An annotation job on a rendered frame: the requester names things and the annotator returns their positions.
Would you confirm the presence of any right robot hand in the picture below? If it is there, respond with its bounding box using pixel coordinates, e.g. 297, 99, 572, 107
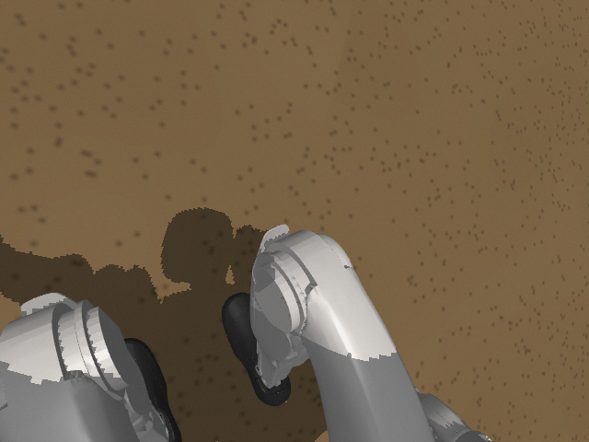
414, 386, 472, 442

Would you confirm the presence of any left robot foot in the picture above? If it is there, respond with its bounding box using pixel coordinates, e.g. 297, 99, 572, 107
124, 338, 182, 442

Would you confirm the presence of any right robot foot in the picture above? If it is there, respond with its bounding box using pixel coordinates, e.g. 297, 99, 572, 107
222, 293, 291, 406

